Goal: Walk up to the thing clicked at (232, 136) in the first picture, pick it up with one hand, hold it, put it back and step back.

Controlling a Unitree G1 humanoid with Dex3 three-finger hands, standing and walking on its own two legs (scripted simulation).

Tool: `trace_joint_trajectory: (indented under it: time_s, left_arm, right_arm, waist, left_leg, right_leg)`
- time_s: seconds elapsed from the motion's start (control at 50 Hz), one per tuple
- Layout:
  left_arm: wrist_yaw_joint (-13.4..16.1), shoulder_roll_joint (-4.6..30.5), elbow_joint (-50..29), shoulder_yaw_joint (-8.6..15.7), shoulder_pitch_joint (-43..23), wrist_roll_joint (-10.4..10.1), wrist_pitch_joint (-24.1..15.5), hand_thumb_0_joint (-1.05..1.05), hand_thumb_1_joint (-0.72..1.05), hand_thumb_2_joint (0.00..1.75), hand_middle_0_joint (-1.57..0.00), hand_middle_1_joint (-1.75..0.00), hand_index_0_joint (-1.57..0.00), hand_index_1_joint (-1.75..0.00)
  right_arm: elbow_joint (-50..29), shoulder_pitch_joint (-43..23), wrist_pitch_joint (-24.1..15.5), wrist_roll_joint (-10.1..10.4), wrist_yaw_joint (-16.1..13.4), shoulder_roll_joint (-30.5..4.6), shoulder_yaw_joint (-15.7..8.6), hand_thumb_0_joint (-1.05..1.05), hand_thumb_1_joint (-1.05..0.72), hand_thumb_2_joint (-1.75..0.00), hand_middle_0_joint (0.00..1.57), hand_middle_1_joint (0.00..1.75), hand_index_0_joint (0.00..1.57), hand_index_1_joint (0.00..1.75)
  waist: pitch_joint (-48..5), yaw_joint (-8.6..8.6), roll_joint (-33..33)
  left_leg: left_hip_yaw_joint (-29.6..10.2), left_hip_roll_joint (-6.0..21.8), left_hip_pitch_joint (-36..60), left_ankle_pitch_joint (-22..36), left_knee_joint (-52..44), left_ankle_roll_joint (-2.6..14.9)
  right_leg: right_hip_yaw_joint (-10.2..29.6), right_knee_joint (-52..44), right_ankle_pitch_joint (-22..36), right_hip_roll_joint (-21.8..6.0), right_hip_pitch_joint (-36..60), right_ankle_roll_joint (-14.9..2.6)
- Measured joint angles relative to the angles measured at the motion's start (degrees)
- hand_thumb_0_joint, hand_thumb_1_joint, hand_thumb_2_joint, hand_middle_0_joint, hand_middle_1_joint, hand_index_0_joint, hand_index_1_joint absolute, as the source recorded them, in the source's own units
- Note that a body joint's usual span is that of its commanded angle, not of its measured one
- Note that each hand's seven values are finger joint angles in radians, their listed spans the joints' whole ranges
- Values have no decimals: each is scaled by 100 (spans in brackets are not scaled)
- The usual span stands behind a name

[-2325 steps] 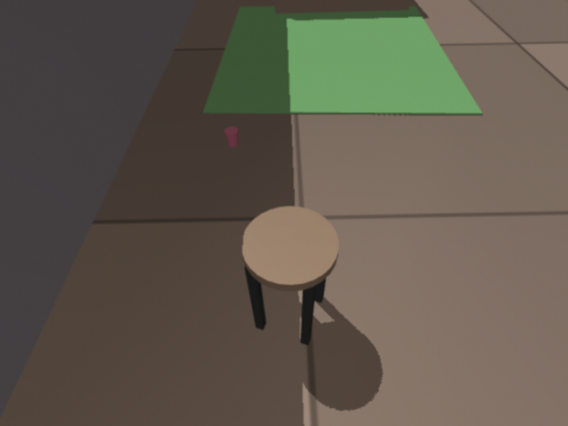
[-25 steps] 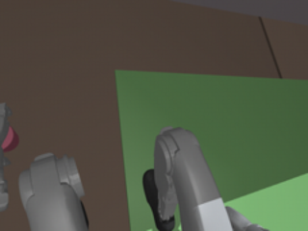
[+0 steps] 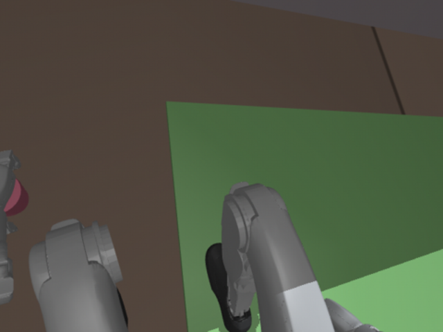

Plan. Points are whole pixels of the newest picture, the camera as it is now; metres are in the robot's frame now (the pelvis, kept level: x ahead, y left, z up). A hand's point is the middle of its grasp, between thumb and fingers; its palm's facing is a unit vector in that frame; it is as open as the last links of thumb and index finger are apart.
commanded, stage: close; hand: left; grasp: from above
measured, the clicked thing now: (3, 197) +0.39 +0.32 -0.25
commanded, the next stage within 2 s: settle in 0.58 s
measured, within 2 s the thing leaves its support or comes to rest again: leaves its support in 1.08 s
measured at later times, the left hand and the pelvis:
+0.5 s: hand out of the picture +0.38 +0.32 -0.22, palm faces -0.43 -0.16 -0.89, open 11.8 cm; pelvis +0.00 +0.00 +0.00, yaw +0 degrees
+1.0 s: hand out of the picture +0.38 +0.32 -0.21, palm faces -0.40 -0.18 -0.90, open 10.0 cm; pelvis +0.00 +0.00 +0.00, yaw +1 degrees
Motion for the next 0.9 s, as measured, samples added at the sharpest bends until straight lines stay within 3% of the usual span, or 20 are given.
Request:
trace_joint_trajectory:
  time_s: [0.68,0.9]
  left_arm:
    - [-158,122,-11,50,-108,-59,-74,0,-17,67,-56,-74,-47,-71]
    - [-309,15,-270,186,-6,21,-42,0,-13,73,-63,-80,-52,-77]
  right_arm:
    - [-182,87,113,-2,-66,-36,78,1,-90,-90,20,29,19,30]
    - [-205,138,221,32,-79,11,-27,1,-92,-90,20,29,19,30]
  waist:
    - [10,-29,26]
    - [-100,37,79]
  left_leg:
    - [0,-6,-7,-11,-12,-40]
    - [24,-28,-54,-20,-18,-34]
  right_leg:
    - [4,14,2,7,-54,-12]
    - [23,21,-37,-10,-82,-13]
